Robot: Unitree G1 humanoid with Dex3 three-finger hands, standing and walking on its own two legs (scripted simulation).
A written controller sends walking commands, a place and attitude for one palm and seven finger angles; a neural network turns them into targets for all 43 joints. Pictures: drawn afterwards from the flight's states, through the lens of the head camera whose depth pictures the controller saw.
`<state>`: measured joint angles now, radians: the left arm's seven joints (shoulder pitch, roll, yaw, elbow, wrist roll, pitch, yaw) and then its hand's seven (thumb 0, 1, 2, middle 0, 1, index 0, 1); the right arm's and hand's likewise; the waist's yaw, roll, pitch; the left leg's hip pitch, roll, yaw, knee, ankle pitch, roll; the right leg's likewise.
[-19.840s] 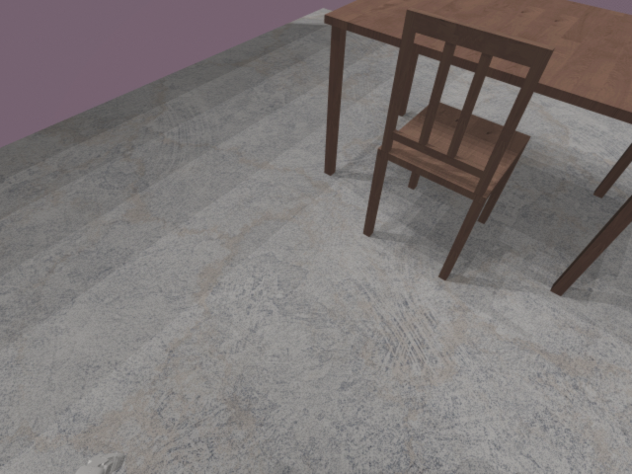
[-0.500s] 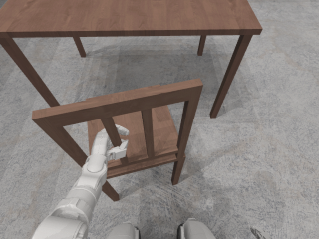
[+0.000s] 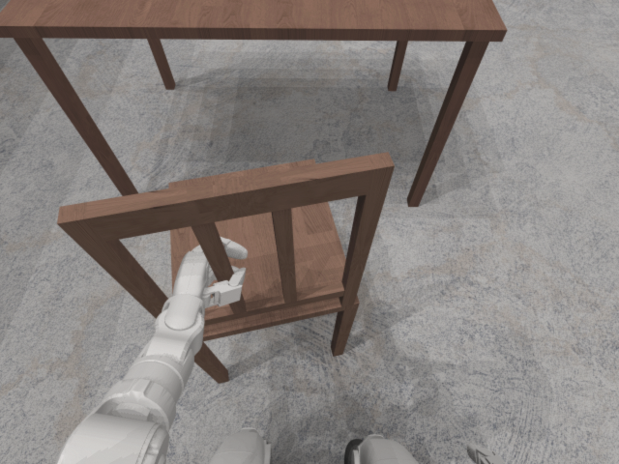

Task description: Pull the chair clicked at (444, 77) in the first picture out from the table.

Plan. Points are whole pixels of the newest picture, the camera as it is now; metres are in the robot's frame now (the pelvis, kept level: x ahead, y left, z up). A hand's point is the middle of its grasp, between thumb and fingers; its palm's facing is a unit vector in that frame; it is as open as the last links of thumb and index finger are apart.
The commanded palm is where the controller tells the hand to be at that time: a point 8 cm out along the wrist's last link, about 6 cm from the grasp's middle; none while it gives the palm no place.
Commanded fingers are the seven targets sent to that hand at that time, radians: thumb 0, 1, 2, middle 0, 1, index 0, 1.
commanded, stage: step backward, pulling the chair out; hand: left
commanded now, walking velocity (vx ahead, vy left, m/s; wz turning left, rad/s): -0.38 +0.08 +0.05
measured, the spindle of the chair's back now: (224, 273) +0.38 +0.15 -0.07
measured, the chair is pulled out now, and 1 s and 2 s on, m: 0.41 0.59 0.59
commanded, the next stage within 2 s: stop walking, hand still on the chair in 0.28 s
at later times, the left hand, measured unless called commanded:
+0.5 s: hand (218, 373) +0.23 +0.13 -0.06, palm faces +0.01 -0.98 -0.19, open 5.6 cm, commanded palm +0.21 +0.19 -0.04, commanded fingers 0.00 0.90 0.90 -0.50 -1.45 -0.50 -1.45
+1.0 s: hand (208, 423) +0.17 +0.14 -0.05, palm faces -0.05 -0.98 -0.18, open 5.6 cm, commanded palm +0.15 +0.19 -0.04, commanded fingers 0.00 0.90 0.90 -0.50 -1.45 -0.50 -1.45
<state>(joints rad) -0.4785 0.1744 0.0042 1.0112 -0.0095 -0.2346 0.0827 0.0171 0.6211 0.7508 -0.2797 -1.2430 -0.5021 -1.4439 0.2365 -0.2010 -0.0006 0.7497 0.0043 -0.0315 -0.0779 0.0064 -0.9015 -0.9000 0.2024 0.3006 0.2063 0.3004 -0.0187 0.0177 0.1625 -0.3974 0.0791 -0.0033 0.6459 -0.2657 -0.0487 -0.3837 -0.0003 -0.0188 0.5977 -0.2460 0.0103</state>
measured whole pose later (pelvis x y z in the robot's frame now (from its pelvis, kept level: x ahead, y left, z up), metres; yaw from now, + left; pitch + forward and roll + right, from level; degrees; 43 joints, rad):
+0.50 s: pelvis -0.11 -0.01 +0.00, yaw -1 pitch -1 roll -2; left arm -0.37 0.18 0.01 0.87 -0.05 -0.16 0.08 0.03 0.63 0.75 -0.26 -1.22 -0.50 -1.44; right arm 0.22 -0.20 0.02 0.70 0.02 -0.01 -0.08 0.01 -0.90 -0.90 0.20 0.30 0.21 0.30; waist -0.02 0.06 0.18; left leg -0.38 0.12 0.00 0.62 -0.23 -0.05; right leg -0.29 0.01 -0.04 0.55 -0.23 0.01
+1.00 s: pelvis -0.09 +0.02 +0.01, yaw -2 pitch -2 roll +0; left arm -0.04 0.13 -0.07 0.70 -0.01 -0.13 0.10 0.04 0.63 0.74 -0.23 -1.23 -0.50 -1.44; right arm 0.22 -0.20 0.04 0.70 0.01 -0.03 -0.12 0.01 -0.90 -0.90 0.20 0.30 0.20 0.30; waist -0.02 0.01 0.05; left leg -0.25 0.03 0.04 0.48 -0.20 -0.01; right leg -0.21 -0.06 0.01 0.49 -0.24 0.05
